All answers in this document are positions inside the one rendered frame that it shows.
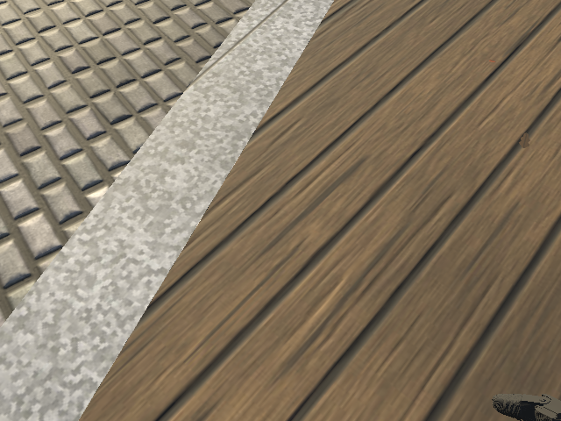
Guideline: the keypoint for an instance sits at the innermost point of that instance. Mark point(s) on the right robot hand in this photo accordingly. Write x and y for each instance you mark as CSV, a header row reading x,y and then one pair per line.
x,y
528,407

